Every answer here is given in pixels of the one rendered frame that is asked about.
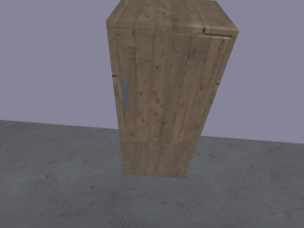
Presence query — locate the handle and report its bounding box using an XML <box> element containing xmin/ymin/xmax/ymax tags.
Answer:
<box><xmin>122</xmin><ymin>77</ymin><xmax>129</xmax><ymax>110</ymax></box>

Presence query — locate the cupboard door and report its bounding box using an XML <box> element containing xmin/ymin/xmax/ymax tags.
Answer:
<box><xmin>111</xmin><ymin>28</ymin><xmax>232</xmax><ymax>146</ymax></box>

